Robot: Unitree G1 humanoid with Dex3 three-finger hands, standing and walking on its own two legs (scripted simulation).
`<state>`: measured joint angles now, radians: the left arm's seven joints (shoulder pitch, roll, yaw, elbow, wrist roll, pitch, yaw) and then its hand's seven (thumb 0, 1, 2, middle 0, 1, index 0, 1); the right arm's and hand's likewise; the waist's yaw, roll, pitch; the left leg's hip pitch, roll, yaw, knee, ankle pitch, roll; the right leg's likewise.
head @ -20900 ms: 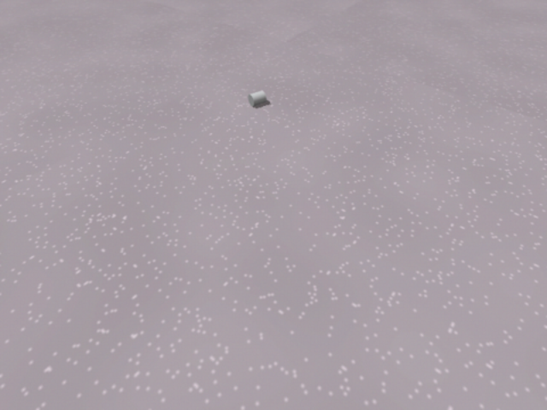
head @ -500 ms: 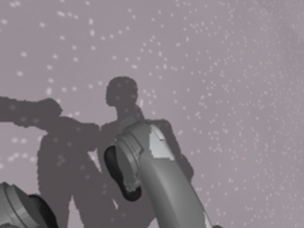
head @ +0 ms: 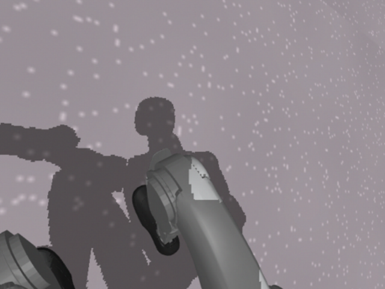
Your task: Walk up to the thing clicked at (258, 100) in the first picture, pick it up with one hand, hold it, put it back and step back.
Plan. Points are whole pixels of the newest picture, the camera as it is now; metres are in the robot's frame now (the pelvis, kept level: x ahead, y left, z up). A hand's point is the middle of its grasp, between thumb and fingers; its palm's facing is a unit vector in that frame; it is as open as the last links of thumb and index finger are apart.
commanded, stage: settle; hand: left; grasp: from above
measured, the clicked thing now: out of the picture +0.49 +0.33 -0.29
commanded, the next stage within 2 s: lift in 0.82 s
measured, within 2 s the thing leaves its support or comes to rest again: leaves its support in 0.32 s
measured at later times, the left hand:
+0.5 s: hand out of the picture +0.48 +0.34 -0.21, palm faces -0.22 -0.34 -0.92, open 10.4 cm
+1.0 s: hand out of the picture +0.47 +0.34 -0.13, palm faces -0.23 -0.33 -0.92, open 10.5 cm
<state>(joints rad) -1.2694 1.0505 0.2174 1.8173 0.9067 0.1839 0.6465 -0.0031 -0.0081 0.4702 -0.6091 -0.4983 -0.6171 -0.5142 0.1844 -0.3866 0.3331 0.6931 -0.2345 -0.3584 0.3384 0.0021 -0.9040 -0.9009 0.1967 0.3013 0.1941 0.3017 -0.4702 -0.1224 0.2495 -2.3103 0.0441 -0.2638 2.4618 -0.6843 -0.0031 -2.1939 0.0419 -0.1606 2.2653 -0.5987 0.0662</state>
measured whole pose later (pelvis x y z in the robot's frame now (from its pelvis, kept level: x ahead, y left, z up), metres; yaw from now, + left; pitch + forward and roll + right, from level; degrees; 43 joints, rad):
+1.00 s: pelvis +0.01 -0.01 +0.01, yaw +6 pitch +34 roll -7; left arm -1.20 0.75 0.21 1.60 0.89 0.32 0.48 -0.01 -0.02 0.35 -0.73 -0.41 -0.74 -0.42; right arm 0.21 -0.35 0.12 0.80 -0.17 -0.30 0.27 0.00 -0.91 -0.90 0.20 0.30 0.20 0.30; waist -0.33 0.02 0.00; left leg -2.30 0.04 -0.15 2.37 -0.68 -0.02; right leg -2.25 0.01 -0.07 2.27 -0.63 0.03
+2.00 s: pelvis +0.03 -0.01 +0.26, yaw +12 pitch +27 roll -3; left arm -0.63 0.36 -0.09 0.99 0.74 0.53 0.26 -0.01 0.04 0.23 -0.79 -0.29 -0.80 -0.30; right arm 0.16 -0.25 0.01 0.81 0.04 -0.11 -0.03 0.00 -0.90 -0.90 0.20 0.30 0.20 0.30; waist -0.11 0.07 -0.22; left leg -1.43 0.06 -0.05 1.54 -0.57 -0.03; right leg -1.41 -0.01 -0.04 1.50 -0.55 0.01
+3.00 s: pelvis +0.10 +0.00 +0.43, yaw +13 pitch +8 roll +0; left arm -0.52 0.22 -0.20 1.00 0.71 0.58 0.26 -0.01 0.06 0.26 -0.71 -0.38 -0.72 -0.38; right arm 0.24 -0.26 0.00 0.81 0.05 -0.11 -0.01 0.01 -0.89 -0.89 0.20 0.30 0.20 0.30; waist -0.04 0.04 -0.09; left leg -0.47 0.03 0.02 0.67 -0.33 -0.02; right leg -0.48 -0.02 -0.01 0.67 -0.33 0.01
